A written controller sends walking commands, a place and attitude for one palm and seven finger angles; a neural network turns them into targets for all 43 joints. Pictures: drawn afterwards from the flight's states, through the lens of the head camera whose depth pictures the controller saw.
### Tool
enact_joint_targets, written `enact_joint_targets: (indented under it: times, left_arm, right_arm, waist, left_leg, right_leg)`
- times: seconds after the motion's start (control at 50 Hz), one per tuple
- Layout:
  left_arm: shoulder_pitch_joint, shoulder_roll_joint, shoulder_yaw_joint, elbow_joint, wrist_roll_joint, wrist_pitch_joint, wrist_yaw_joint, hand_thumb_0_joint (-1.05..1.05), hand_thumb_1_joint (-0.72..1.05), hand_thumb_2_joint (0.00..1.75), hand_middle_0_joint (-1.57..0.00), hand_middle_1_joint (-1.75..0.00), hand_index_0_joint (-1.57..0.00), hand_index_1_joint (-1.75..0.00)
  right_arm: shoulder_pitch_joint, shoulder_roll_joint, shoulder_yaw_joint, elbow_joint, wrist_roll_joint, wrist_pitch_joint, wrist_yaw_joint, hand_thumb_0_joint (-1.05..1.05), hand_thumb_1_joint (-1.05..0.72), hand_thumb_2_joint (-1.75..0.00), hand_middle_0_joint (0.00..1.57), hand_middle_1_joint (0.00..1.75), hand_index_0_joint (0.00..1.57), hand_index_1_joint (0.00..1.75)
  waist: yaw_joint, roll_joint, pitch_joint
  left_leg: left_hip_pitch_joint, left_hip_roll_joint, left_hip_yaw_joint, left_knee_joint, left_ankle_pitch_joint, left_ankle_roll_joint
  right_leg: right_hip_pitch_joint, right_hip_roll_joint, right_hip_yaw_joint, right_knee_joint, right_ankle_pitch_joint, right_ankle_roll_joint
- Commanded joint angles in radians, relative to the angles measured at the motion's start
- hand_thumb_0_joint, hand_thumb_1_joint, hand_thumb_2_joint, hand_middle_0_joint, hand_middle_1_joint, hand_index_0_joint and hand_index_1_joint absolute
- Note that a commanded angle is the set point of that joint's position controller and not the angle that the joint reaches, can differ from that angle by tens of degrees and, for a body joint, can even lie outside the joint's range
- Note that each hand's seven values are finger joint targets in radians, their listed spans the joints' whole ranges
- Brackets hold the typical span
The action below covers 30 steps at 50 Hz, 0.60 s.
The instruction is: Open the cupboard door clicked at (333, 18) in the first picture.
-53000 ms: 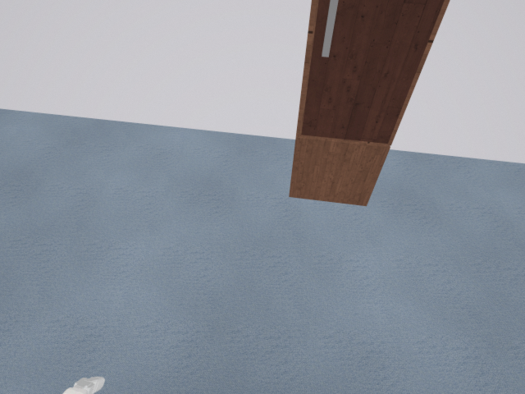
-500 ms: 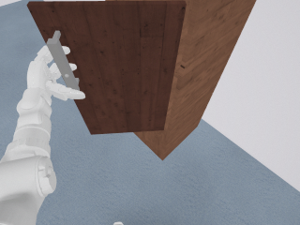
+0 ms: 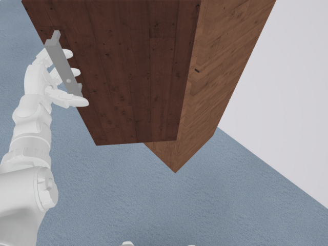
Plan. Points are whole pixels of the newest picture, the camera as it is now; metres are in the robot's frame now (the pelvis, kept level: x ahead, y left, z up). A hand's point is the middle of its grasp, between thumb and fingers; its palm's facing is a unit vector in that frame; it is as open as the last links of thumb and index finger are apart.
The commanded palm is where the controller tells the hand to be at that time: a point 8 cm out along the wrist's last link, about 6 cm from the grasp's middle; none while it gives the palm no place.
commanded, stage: slide the fingers in behind the handle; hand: left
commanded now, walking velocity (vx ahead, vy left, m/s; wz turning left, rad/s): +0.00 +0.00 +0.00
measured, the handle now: (68, 69) +0.52 +0.22 +0.13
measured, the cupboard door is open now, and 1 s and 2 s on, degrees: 50 49 63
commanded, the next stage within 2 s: close the thumb around the handle in 0.04 s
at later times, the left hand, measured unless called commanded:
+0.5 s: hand (68, 80) +0.48 +0.21 +0.13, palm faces +0.07 -1.00 +0.01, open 10.2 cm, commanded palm +0.45 +0.25 +0.13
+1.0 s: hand (76, 79) +0.48 +0.20 +0.13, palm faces +0.07 -1.00 +0.00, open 5.5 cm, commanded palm +0.44 +0.25 +0.13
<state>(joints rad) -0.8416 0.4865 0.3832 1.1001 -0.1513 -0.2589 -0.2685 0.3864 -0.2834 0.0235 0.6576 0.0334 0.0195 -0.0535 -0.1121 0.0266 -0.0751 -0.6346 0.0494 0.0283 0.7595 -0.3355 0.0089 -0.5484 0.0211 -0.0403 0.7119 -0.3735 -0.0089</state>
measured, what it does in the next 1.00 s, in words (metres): stands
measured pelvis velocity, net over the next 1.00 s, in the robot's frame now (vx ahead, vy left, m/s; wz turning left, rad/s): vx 0.00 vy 0.00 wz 0.00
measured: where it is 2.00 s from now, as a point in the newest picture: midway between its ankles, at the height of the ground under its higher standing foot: outside the picture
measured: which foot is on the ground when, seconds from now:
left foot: down 0.00-1.00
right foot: down 0.00-1.00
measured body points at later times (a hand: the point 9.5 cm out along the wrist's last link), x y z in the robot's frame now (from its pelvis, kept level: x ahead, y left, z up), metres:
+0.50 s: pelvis +0.00 +0.01 +0.00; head +0.07 +0.02 +0.44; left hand +0.47 +0.27 +0.13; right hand +0.04 -0.26 -0.12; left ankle +0.02 +0.11 -0.71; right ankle -0.02 -0.12 -0.71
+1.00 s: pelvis +0.00 +0.00 +0.00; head +0.07 +0.00 +0.44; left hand +0.47 +0.25 +0.13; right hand +0.03 -0.27 -0.12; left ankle +0.02 +0.11 -0.71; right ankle -0.02 -0.12 -0.71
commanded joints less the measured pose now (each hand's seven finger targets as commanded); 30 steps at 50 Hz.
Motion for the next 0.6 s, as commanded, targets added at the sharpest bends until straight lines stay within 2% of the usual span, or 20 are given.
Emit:
enact_joint_targets:
  times: [0.0, 0.06, 0.08, 0.1, 0.12, 0.16, 0.2, 0.24, 0.26, 0.3, 0.32, 0.38, 0.4, 0.42, 0.44, 0.48, 0.52, 0.54, 0.58]
  left_arm:
    - [-0.429, 0.289, 0.052, -0.224, -0.018, -0.059, 0.007, 0.0, -0.5, 0.3, -0.3, -1.2, -0.3, -1.2]
    - [-0.44, 0.263, 0.025, -0.21, -0.015, -0.052, 0.007, 0.0, -0.5, 0.3, -0.3, -1.2, -0.3, -1.2]
    - [-0.463, 0.256, 0.022, -0.222, -0.018, -0.058, 0.01, 0.0, -0.5, 0.3, -0.3, -1.2, -0.3, -1.2]
    - [-0.457, 0.28, 0.04, -0.22, -0.012, -0.058, 0.013, 0.0, -0.5, 0.3, -0.3, -1.2, -0.3, -1.2]
    - [-0.458, 0.27, 0.031, -0.216, -0.011, -0.056, 0.015, 0.0, -0.5, 0.3, -0.3, -1.2, -0.3, -1.2]
    - [-0.488, 0.224, -0.004, -0.224, -0.01, -0.054, 0.017, 0.0, -0.39, 0.35, -0.31, -1.21, -0.31, -1.21]
    - [-0.468, 0.236, 0.015, -0.224, -0.01, -0.059, 0.026, 0.0, -0.28, 0.4, -0.32, -1.22, -0.32, -1.22]
    - [-0.498, 0.199, -0.018, -0.246, -0.006, -0.059, 0.031, 0.0, -0.16, 0.44, -0.32, -1.24, -0.32, -1.24]
    - [-0.495, 0.192, -0.02, -0.25, -0.006, -0.061, 0.036, 0.0, -0.11, 0.47, -0.33, -1.24, -0.33, -1.24]
    - [-0.502, 0.202, -0.012, -0.243, -0.005, -0.063, 0.045, 0.0, 0.0, 0.52, -0.34, -1.25, -0.34, -1.25]
    - [-0.482, 0.186, -0.019, -0.235, -0.003, -0.06, 0.045, 0.0, 0.06, 0.54, -0.34, -1.26, -0.34, -1.26]
    - [-0.515, 0.191, -0.027, -0.228, 0.002, -0.06, 0.049, 0.0, 0.23, 0.61, -0.35, -1.28, -0.35, -1.28]
    - [-0.522, 0.192, -0.026, -0.231, 0.005, -0.06, 0.05, 0.0, 0.28, 0.64, -0.36, -1.28, -0.36, -1.28]
    - [-0.525, 0.187, -0.027, -0.224, 0.005, -0.059, 0.051, 0.0, 0.34, 0.66, -0.36, -1.29, -0.36, -1.29]
    - [-0.505, 0.195, -0.021, -0.211, 0.008, -0.06, 0.051, 0.0, 0.4, 0.68, -0.36, -1.3, -0.36, -1.3]
    - [-0.521, 0.156, -0.051, -0.219, 0.006, -0.063, 0.05, 0.0, 0.51, 0.73, -0.37, -1.31, -0.37, -1.31]
    - [-0.519, 0.16, -0.048, -0.209, 0.007, -0.065, 0.054, 0.0, 0.62, 0.78, -0.38, -1.32, -0.38, -1.32]
    - [-0.531, 0.132, -0.074, -0.202, 0.006, -0.061, 0.053, 0.0, 0.68, 0.8, -0.38, -1.33, -0.38, -1.33]
    - [-0.572, 0.16, -0.059, -0.225, 0.01, -0.072, 0.056, 0.0, 0.79, 0.85, -0.39, -1.34, -0.39, -1.34]
  right_arm:
    - [0.083, -0.156, -0.054, -0.09, 0.004, -0.024, -0.013, 0.0, -0.9, -0.9, 0.2, 0.3, 0.2, 0.3]
    - [0.079, -0.156, -0.054, -0.091, 0.006, -0.022, -0.016, 0.0, -0.9, -0.9, 0.2, 0.3, 0.2, 0.3]
    - [0.082, -0.156, -0.053, -0.09, 0.004, -0.023, -0.016, 0.0, -0.9, -0.9, 0.2, 0.3, 0.2, 0.3]
    - [0.083, -0.159, -0.055, -0.088, 0.004, -0.023, -0.016, 0.0, -0.9, -0.9, 0.2, 0.3, 0.2, 0.3]
    - [0.081, -0.157, -0.055, -0.088, 0.005, -0.022, -0.017, 0.0, -0.9, -0.9, 0.2, 0.3, 0.2, 0.3]
    - [0.082, -0.155, -0.056, -0.083, 0.002, -0.026, -0.015, 0.0, -0.9, -0.9, 0.2, 0.3, 0.2, 0.3]
    - [0.086, -0.156, -0.058, -0.082, 0.002, -0.027, -0.013, 0.0, -0.9, -0.9, 0.2, 0.3, 0.2, 0.3]
    - [0.083, -0.153, -0.058, -0.078, 0.0, -0.029, -0.01, 0.0, -0.9, -0.9, 0.2, 0.3, 0.2, 0.3]
    - [0.087, -0.153, -0.059, -0.077, -0.001, -0.03, -0.009, 0.0, -0.9, -0.9, 0.2, 0.3, 0.2, 0.3]
    - [0.089, -0.156, -0.06, -0.07, -0.002, -0.03, -0.008, 0.0, -0.9, -0.9, 0.2, 0.3, 0.2, 0.3]
    - [0.087, -0.155, -0.06, -0.073, -0.003, -0.03, -0.007, 0.0, -0.9, -0.9, 0.2, 0.3, 0.2, 0.3]
    - [0.091, -0.158, -0.058, -0.067, -0.003, -0.03, -0.008, 0.0, -0.9, -0.9, 0.2, 0.3, 0.2, 0.3]
    - [0.087, -0.156, -0.057, -0.066, -0.003, -0.031, -0.007, 0.0, -0.9, -0.9, 0.2, 0.3, 0.2, 0.3]
    - [0.088, -0.155, -0.058, -0.063, -0.004, -0.033, -0.006, 0.0, -0.9, -0.9, 0.2, 0.3, 0.2, 0.3]
    - [0.092, -0.155, -0.059, -0.061, -0.004, -0.032, -0.007, 0.0, -0.9, -0.9, 0.2, 0.3, 0.2, 0.3]
    - [0.094, -0.153, -0.058, -0.064, -0.005, -0.034, -0.006, 0.0, -0.9, -0.9, 0.2, 0.3, 0.2, 0.3]
    - [0.094, -0.156, -0.06, -0.059, -0.006, -0.035, -0.004, 0.0, -0.9, -0.9, 0.2, 0.3, 0.2, 0.3]
    - [0.091, -0.154, -0.058, -0.057, -0.004, -0.036, -0.003, 0.0, -0.9, -0.9, 0.2, 0.3, 0.2, 0.3]
    - [0.101, -0.158, -0.06, -0.05, -0.007, -0.039, -0.005, 0.0, -0.9, -0.9, 0.2, 0.3, 0.2, 0.3]
  waist:
    - [0.004, 0.04, -0.376]
    - [-0.008, 0.029, -0.337]
    - [-0.013, 0.038, -0.339]
    - [-0.004, 0.057, -0.363]
    - [-0.009, 0.066, -0.353]
    - [-0.022, 0.061, -0.351]
    - [-0.011, 0.058, -0.375]
    - [-0.019, 0.089, -0.379]
    - [-0.016, 0.077, -0.38]
    - [-0.022, 0.057, -0.375]
    - [-0.015, 0.057, -0.379]
    - [-0.028, 0.053, -0.36]
    - [-0.022, 0.079, -0.368]
    - [-0.026, 0.074, -0.366]
    - [-0.019, 0.065, -0.366]
    - [-0.032, 0.064, -0.366]
    - [-0.028, 0.061, -0.356]
    - [-0.039, 0.063, -0.342]
    - [-0.041, 0.071, -0.374]
  left_leg:
    - [0.282, -0.042, -0.037, -0.056, 0.279, 0.039]
    - [0.28, -0.037, -0.042, -0.063, 0.251, 0.035]
    - [0.289, -0.039, -0.043, -0.058, 0.262, 0.038]
    - [0.304, -0.036, -0.048, -0.059, 0.263, 0.033]
    - [0.311, -0.034, -0.05, -0.058, 0.268, 0.032]
    - [0.327, -0.031, -0.055, -0.059, 0.267, 0.03]
    - [0.34, -0.032, -0.057, -0.052, 0.287, 0.03]
    - [0.368, -0.028, -0.066, -0.054, 0.294, 0.024]
    - [0.372, -0.026, -0.073, -0.055, 0.302, 0.022]
    - [0.37, -0.025, -0.075, -0.053, 0.305, 0.024]
    - [0.365, -0.027, -0.074, -0.055, 0.3, 0.022]
    - [0.352, -0.027, -0.076, -0.054, 0.281, 0.025]
    - [0.358, -0.028, -0.076, -0.055, 0.28, 0.023]
    - [0.363, -0.028, -0.076, -0.054, 0.279, 0.023]
    - [0.357, -0.026, -0.079, -0.055, 0.282, 0.021]
    - [0.37, -0.025, -0.083, -0.051, 0.292, 0.022]
    - [0.368, -0.023, -0.088, -0.056, 0.276, 0.019]
    - [0.361, -0.024, -0.085, -0.057, 0.262, 0.02]
    - [0.376, -0.025, -0.091, -0.05, 0.275, 0.022]
  right_leg:
    - [0.095, 0.021, 0.024, -0.081, 0.368, 0.0]
    - [0.062, 0.022, 0.018, -0.086, 0.326, 0.0]
    - [0.056, 0.023, 0.016, -0.084, 0.327, -0.002]
    - [0.049, 0.023, 0.015, -0.081, 0.318, -0.002]
    - [0.037, 0.023, 0.015, -0.081, 0.316, -0.003]
    - [0.013, 0.024, 0.009, -0.083, 0.3, -0.002]
    - [0.019, 0.025, 0.01, -0.078, 0.312, -0.003]
    - [-0.007, 0.026, 0.003, -0.074, 0.297, -0.006]
    - [-0.009, 0.028, -0.002, -0.071, 0.293, -0.007]
    - [-0.013, 0.028, -0.002, -0.073, 0.296, -0.006]
    - [-0.006, 0.028, -0.001, -0.072, 0.294, -0.007]
    - [-0.015, 0.027, -0.001, -0.074, 0.279, -0.008]
    - [-0.021, 0.027, 0.001, -0.073, 0.277, -0.008]
    - [-0.023, 0.027, 0.001, -0.074, 0.277, -0.008]
    - [-0.019, 0.027, -0.002, -0.071, 0.275, -0.01]
    - [-0.034, 0.028, -0.004, -0.07, 0.273, -0.01]
    - [-0.045, 0.029, -0.006, -0.072, 0.255, -0.01]
    - [-0.052, 0.028, -0.004, -0.076, 0.249, -0.009]
    - [-0.048, 0.028, -0.004, -0.07, 0.253, -0.011]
